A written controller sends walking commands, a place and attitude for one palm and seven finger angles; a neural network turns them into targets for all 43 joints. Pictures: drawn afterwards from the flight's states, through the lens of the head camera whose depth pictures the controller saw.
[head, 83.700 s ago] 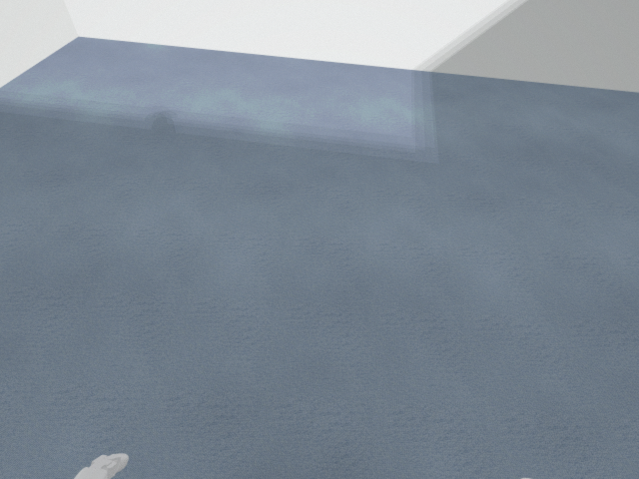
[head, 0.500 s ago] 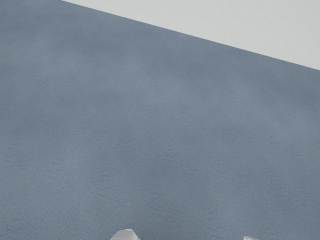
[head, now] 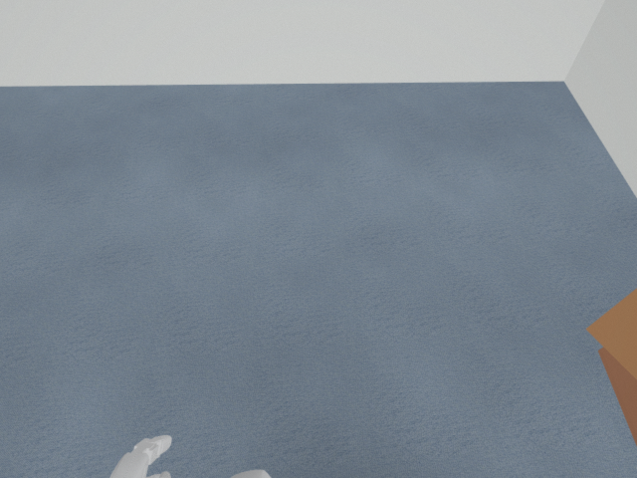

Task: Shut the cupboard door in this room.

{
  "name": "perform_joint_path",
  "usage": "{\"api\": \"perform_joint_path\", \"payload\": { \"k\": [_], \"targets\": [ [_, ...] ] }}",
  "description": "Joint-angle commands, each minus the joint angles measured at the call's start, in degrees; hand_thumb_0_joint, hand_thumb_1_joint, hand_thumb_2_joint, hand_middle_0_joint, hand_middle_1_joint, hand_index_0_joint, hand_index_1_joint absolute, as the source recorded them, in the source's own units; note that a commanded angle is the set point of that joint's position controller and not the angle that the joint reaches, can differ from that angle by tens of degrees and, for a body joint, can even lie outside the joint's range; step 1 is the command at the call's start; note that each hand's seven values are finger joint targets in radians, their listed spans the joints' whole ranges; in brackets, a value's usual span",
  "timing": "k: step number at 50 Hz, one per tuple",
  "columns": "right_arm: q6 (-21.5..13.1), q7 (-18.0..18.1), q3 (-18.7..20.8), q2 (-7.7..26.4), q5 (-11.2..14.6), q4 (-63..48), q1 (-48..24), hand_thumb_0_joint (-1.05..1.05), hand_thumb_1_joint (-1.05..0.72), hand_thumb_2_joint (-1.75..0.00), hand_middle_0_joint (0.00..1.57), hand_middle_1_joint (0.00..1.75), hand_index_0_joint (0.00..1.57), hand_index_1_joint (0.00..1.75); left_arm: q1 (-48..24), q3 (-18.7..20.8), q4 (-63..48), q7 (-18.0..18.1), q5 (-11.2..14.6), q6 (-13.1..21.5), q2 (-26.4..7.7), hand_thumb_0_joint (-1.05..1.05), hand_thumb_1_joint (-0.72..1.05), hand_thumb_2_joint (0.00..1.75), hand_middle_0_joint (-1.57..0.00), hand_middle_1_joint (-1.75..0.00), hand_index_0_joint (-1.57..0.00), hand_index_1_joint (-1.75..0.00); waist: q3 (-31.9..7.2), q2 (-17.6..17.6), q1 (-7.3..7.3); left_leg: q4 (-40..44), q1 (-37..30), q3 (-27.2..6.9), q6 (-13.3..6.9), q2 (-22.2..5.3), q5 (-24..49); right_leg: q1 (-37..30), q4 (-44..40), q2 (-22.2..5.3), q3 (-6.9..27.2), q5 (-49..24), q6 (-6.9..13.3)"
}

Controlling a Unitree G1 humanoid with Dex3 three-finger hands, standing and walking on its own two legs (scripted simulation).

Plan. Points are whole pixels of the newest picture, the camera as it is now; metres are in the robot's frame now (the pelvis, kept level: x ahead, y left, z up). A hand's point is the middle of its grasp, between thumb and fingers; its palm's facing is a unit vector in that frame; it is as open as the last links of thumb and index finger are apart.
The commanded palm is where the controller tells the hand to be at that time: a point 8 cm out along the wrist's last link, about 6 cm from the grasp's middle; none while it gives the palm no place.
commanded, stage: turn to face it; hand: left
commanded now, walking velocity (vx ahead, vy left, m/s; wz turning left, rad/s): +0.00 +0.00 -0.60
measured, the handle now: out of the picture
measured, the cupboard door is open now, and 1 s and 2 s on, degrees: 29 29 29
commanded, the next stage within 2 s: take the last steps up to it in 1.76 s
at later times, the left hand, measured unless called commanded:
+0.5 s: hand (177, 469) +0.15 +0.22 -0.16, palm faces -0.24 -0.95 -0.19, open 7.4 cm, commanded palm none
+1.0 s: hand (247, 425) +0.21 +0.13 -0.15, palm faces -0.54 -0.81 -0.24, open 7.4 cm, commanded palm none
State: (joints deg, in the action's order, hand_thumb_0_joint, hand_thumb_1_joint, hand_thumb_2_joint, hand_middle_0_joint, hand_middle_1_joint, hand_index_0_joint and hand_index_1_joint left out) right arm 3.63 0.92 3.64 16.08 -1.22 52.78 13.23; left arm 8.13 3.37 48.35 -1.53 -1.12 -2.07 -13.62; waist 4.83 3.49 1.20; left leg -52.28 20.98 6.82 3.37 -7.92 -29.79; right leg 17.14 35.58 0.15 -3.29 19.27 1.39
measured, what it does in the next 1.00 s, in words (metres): steps on the spot, turning right: left foot, then right foot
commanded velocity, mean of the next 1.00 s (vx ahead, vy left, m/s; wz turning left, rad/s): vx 0.00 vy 0.00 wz -0.60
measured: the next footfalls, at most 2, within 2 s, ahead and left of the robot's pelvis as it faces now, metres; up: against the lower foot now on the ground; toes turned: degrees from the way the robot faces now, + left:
left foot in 0.34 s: +0.09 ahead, +0.13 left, +0.00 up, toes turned -10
right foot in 0.74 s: -0.01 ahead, -0.11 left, +0.00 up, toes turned -30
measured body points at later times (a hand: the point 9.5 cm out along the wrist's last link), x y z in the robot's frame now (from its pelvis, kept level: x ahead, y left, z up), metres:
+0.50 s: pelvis +0.02 +0.04 +0.02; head +0.08 +0.06 +0.46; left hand +0.16 +0.27 -0.14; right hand +0.04 -0.23 -0.11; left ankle +0.05 +0.14 -0.72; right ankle -0.05 -0.09 -0.64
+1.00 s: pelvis +0.03 +0.00 +0.01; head +0.07 -0.03 +0.46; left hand +0.24 +0.17 -0.13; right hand -0.05 -0.27 -0.12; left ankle +0.11 +0.12 -0.68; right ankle -0.05 -0.09 -0.72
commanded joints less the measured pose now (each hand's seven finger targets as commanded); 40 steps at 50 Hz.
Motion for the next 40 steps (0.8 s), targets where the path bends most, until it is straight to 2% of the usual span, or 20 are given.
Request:
{"api": "perform_joint_path", "payload": {
  "k": [1, 4, 11, 14, 15, 16, 17, 18, 19, 20, 23, 30, 32, 34, 35, 36, 37, 38, 39, 40],
  "targets": [
    [-1.8, 0.5, 0.6, 4.5, 0.4, -6.6, -4.7, 0.0, -0.9, -0.9, 0.2, 0.3, 0.2, 0.3, 3.3, 3.3, -3.3, 2.4, 0.0, 0.6, -11.4, 0.0, 0.9, 0.9, -0.2, -0.3, -0.2, -0.3, -5.4, -16.1, -2.76, -16.9, 16.6, -7.8, 1.1, 1.2, 4.3, -12.0, -16.3, -15.7, 20.6, -27.2, 9.6],
    [-1.6, 0.0, 0.5, 3.2, 0.3, -5.5, -2.2, 0.0, -0.9, -0.9, 0.2, 0.3, 0.2, 0.3, 2.1, 2.6, -3.9, 2.2, 0.0, 1.2, -10.2, 0.0, 0.9, 0.9, -0.2, -0.3, -0.2, -0.3, -8.0, -11.5, -0.86, -11.2, 11.0, -6.6, 1.9, 2.7, 8.3, -9.8, -15.0, -12.8, 15.8, -29.3, 8.6],
    [-2.2, 0.2, 0.3, 1.8, 0.8, -7.0, -3.9, 0.0, -0.9, -0.9, 0.2, 0.3, 0.2, 0.3, 4.1, 3.4, -2.8, 1.9, -0.6, 0.7, -11.7, 0.0, 0.9, 0.9, -0.2, -0.3, -0.2, -0.3, -7.3, -11.2, -2.21, 6.5, 4.3, -5.7, 1.3, 5.7, 5.7, -6.8, -14.0, -12.5, 23.0, -24.1, 9.8],
    [-3.0, 0.8, 0.2, 2.0, 1.1, -5.6, 0.8, 0.0, -0.9, -0.9, 0.2, 0.3, 0.2, 0.3, 1.7, 3.4, -2.9, 1.8, -0.2, 0.3, -11.1, 0.0, 0.9, 0.9, -0.2, -0.3, -0.2, -0.3, -8.6, -12.2, 0.27, 21.2, -6.5, -5.4, 0.7, 7.1, 13.8, -1.6, -9.6, -9.8, 23.5, -24.0, 6.3],
    [-3.5, 1.0, 0.4, 3.5, 1.1, -4.9, 2.4, 0.0, -0.9, -0.9, 0.2, 0.3, 0.2, 0.3, 1.3, 3.0, -3.0, 1.8, 0.2, 0.0, -9.4, 0.0, 0.9, 0.9, -0.2, -0.3, -0.2, -0.3, -9.2, -8.5, 1.0, 28.3, -14.0, -6.5, 0.1, 5.1, 18.2, 3.6, -6.4, -6.6, 21.4, -18.9, 3.5],
    [-4.2, 1.3, 1.1, 8.2, 0.4, -5.1, 3.7, 0.0, -0.9, -0.9, 0.2, 0.3, 0.2, 0.3, 3.2, 2.4, -3.8, 1.5, 0.8, -0.3, -6.0, 0.0, 0.9, 0.9, -0.2, -0.3, -0.2, -0.3, -10.6, 4.8, 1.04, 34.8, -20.3, -18.3, -3.5, -6.8, 19.6, 11.8, 2.1, 0.9, 15.2, -3.8, 0.2],
    [-4.0, 1.5, 1.8, 12.2, -0.2, -5.7, 4.8, 0.0, -0.9, -0.9, 0.2, 0.3, 0.2, 0.3, 3.1, 2.0, -4.6, 1.1, 0.8, -0.3, -5.1, 0.0, 0.9, 0.9, -0.2, -0.3, -0.2, -0.3, -9.8, 15.1, 1.44, 36.9, -19.4, -28.4, -9.9, -18.6, 26.1, 16.3, 16.6, 4.1, 6.2, 16.6, -2.7],
    [-3.8, 1.6, 1.4, 11.6, -0.6, -6.1, 4.8, 0.0, -0.9, -0.9, 0.2, 0.3, 0.2, 0.3, 1.1, 2.4, -4.8, 0.9, 0.1, -0.3, -6.9, 0.0, 0.9, 0.9, -0.2, -0.3, -0.2, -0.3, -8.1, 9.1, 2.04, 36.0, -14.1, -27.8, -13.2, -20.0, 29.2, 14.6, 26.0, 1.3, 7.8, 16.4, -2.6],
    [-4.0, 1.8, 0.7, 8.9, -0.8, -6.5, 1.6, 0.0, -0.9, -0.9, 0.2, 0.3, 0.2, 0.3, 2.4, 2.9, -4.0, 0.5, -0.4, -0.6, -6.9, 0.0, 0.9, 0.9, -0.2, -0.3, -0.2, -0.3, -7.0, 7.2, -0.21, 35.9, -12.4, -22.7, -12.6, -16.5, 32.5, 15.1, 30.2, 0.5, 7.6, 12.2, -3.3],
    [-4.3, 1.9, 0.4, 7.9, -0.7, -7.2, -0.8, 0.0, -0.9, -0.9, 0.2, 0.3, 0.2, 0.3, 2.8, 3.1, -3.2, 0.2, -0.5, -0.7, -6.9, 0.0, 0.9, 0.9, -0.2, -0.3, -0.2, -0.3, -6.8, 9.0, -1.12, 34.4, -12.2, -19.3, -11.8, -14.7, 37.3, 15.8, 32.6, -0.4, 6.6, 10.7, -3.8],
    [-4.1, 2.0, 0.3, 6.6, -0.7, -7.0, -1.3, 0.0, -0.9, -0.9, 0.2, 0.3, 0.2, 0.3, 2.3, 2.8, -2.6, -0.5, 0.0, -1.5, -5.2, 0.0, 0.9, 0.9, -0.2, -0.3, -0.2, -0.3, -6.1, 6.5, -1.22, 32.1, -14.2, -9.7, -10.7, -10.8, 41.4, 15.2, 30.8, -1.2, 4.3, 7.2, -4.8],
    [-3.6, 1.1, 1.7, 8.3, -0.6, -4.4, 2.5, 0.0, -0.9, -0.9, 0.2, 0.3, 0.2, 0.3, -0.9, 1.9, -3.8, -0.9, -0.1, -1.1, -3.5, 0.0, 0.9, 0.9, -0.2, -0.3, -0.2, -0.3, -6.9, 9.7, 1.09, 28.9, -16.7, -3.7, -10.4, -12.1, 41.8, 7.6, 11.6, -0.8, -1.5, 5.7, -4.0],
    [-3.4, 0.9, 2.1, 9.1, -0.6, -4.2, 2.1, 0.0, -0.9, -0.9, 0.2, 0.3, 0.2, 0.3, -0.7, 1.9, -3.7, -0.9, 0.0, -0.9, -3.4, 0.0, 0.9, 0.9, -0.2, -0.3, -0.2, -0.3, -6.9, 9.8, 0.96, 27.6, -15.0, -2.8, -9.7, -12.6, 40.1, 4.2, 7.0, -0.2, -2.6, 4.8, -3.2],
    [-3.2, 0.7, 2.3, 9.5, -0.3, -4.5, 0.2, 0.0, -0.9, -0.9, 0.2, 0.3, 0.2, 0.3, 3.0, 2.3, -2.7, -0.7, 0.0, -0.5, -4.7, 0.0, 0.9, 0.9, -0.2, -0.3, -0.2, -0.3, -7.3, 7.9, -1.5, 22.6, -10.9, -0.6, -7.0, -11.8, 35.6, -3.9, -3.5, -0.1, -2.7, -3.9, -2.1],
    [-3.1, 0.3, 2.3, 8.6, 0.1, -4.8, -0.5, 0.0, -0.9, -0.9, 0.2, 0.3, 0.2, 0.3, 6.7, 2.8, -1.7, -0.4, -0.2, -0.1, -7.2, 0.0, 0.9, 0.9, -0.2, -0.3, -0.2, -0.3, -8.4, 3.5, -3.44, 16.1, -5.9, 1.4, -4.2, -9.5, 29.9, -11.3, -10.5, -2.2, 0.3, -10.7, -0.9],
    [-2.9, 0.1, 1.3, 4.1, 0.6, -6.4, -0.9, 0.0, -0.9, -0.9, 0.2, 0.3, 0.2, 0.3, 10.0, 3.9, -0.8, 0.3, -0.9, 0.9, -13.4, 0.0, 0.9, 0.9, -0.2, -0.3, -0.2, -0.3, -9.5, -14.9, -5.33, 3.3, 5.8, 5.5, -0.3, -2.0, 8.9, -19.5, -17.0, -15.0, 17.2, -23.3, 3.5],
    [-2.4, 0.3, 0.4, 3.1, 0.4, -8.9, -5.1, 0.0, -0.9, -0.9, 0.2, 0.3, 0.2, 0.3, 12.0, 4.4, 0.0, 1.1, -0.2, 0.9, -16.7, 0.0, 0.9, 0.9, -0.2, -0.3, -0.2, -0.3, -7.3, -21.4, -6.85, -8.5, 13.9, 0.7, 0.9, 3.5, -8.6, -16.2, -16.7, -22.9, 28.2, -39.0, 9.4],
    [-1.7, 0.6, 0.2, 3.9, 0.6, -8.7, -4.9, 0.0, -0.9, -0.9, 0.2, 0.3, 0.2, 0.3, 11.7, 4.1, -0.1, 1.6, 0.1, 0.8, -16.4, 0.0, 0.9, 0.9, -0.2, -0.3, -0.2, -0.3, -7.0, -17.7, -6.1, -14.4, 14.6, -5.7, 0.3, 2.2, -5.6, -13.1, -17.4, -23.2, 26.2, -31.9, 11.8],
    [-1.8, 0.6, 0.4, 3.1, 0.5, -8.6, -5.7, 0.0, -0.9, -0.9, 0.2, 0.3, 0.2, 0.3, 8.3, 4.0, -1.1, 2.0, -0.1, 0.7, -14.1, 0.0, 0.9, 0.9, -0.2, -0.3, -0.2, -0.3, -5.0, -15.3, -4.67, -15.6, 18.3, -7.4, 0.3, 1.7, -1.6, -13.3, -17.6, -19.6, 23.7, -27.8, 11.0],
    [-1.8, 0.7, 0.5, 3.7, 0.4, -7.8, -5.2, 0.0, -0.9, -0.9, 0.2, 0.3, 0.2, 0.3, 4.9, 4.0, -1.8, 2.5, -0.2, 0.6, -12.7, 0.0, 0.9, 0.9, -0.2, -0.3, -0.2, -0.3, -5.6, -18.9, -3.38, -16.1, 18.7, -7.5, 0.8, 0.9, 0.9, -13.2, -17.3, -18.0, 24.1, -25.6, 10.6]
  ]
}}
